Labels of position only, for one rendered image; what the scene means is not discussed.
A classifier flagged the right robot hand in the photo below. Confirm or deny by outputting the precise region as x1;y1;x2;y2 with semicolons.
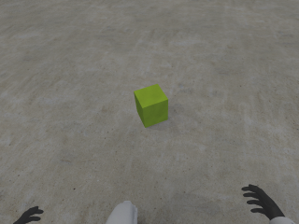
242;184;285;220

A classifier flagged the left robot hand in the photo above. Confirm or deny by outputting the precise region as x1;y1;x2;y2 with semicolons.
13;206;44;224

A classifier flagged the robot left thigh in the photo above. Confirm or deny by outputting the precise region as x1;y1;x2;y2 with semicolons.
105;203;138;224

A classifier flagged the carton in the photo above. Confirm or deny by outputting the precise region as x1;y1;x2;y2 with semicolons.
134;84;168;128

